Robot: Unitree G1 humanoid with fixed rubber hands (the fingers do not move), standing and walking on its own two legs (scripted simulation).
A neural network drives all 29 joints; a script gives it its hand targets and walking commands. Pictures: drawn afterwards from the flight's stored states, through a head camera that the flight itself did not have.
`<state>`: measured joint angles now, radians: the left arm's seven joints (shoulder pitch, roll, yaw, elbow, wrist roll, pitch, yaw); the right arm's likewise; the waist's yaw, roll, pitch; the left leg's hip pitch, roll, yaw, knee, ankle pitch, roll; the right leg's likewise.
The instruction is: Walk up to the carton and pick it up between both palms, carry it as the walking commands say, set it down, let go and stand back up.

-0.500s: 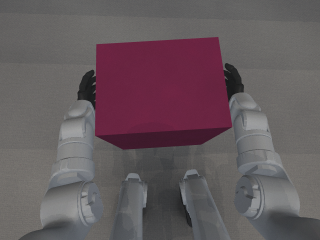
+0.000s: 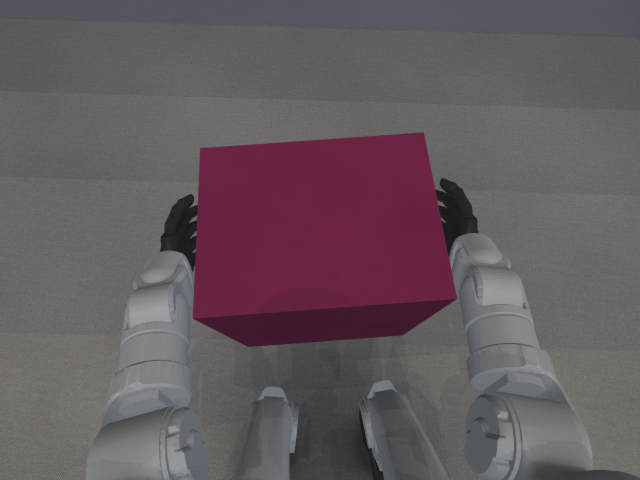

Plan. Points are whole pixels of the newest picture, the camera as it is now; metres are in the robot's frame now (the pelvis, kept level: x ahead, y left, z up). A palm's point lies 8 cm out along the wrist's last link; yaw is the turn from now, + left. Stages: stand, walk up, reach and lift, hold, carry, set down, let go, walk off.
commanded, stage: reach and lift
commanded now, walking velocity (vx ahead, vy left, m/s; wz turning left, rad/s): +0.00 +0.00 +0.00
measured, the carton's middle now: (320, 259) +0.41 +0.01 -0.12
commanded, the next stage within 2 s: none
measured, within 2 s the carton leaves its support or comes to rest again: neither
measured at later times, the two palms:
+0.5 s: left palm (159, 251) +0.38 +0.19 +0.01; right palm (492, 236) +0.38 -0.18 +0.02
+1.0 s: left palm (133, 244) +0.36 +0.18 +0.09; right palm (545, 233) +0.35 -0.18 +0.10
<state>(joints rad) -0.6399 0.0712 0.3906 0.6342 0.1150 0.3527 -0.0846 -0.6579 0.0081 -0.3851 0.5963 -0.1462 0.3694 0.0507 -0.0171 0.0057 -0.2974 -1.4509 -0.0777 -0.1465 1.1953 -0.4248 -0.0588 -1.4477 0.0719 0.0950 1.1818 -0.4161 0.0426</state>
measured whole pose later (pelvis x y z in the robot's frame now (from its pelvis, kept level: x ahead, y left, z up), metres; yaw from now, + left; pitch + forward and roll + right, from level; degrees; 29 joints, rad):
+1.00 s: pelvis +0.03 +0.01 +0.11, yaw +1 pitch +15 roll -1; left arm -0.37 -0.02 0.33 0.51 0.19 0.45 -0.11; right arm -0.36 0.04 -0.34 0.46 -0.20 0.47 0.13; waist -0.05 0.01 -0.15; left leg -0.62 -0.04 -0.16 0.61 -0.25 -0.03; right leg -0.60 0.04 0.11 0.57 -0.24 0.03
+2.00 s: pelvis +0.06 +0.00 +0.14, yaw +0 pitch -4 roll +0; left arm -0.19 -0.01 0.24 0.19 0.15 0.73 -0.12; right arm -0.18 0.07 -0.24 0.12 -0.16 0.76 0.09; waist -0.02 -0.01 0.02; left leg -0.05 -0.02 -0.15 0.32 -0.19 -0.02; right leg -0.04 0.02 0.11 0.29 -0.18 0.02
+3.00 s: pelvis +0.05 +0.00 +0.14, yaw +1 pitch -5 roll +0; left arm -0.11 0.01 0.23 0.10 0.12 0.74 -0.13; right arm -0.11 0.09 -0.21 0.04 -0.15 0.76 0.08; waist 0.00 0.00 0.02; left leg -0.02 -0.01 -0.14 0.28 -0.17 -0.02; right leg -0.01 0.02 0.11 0.26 -0.16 0.01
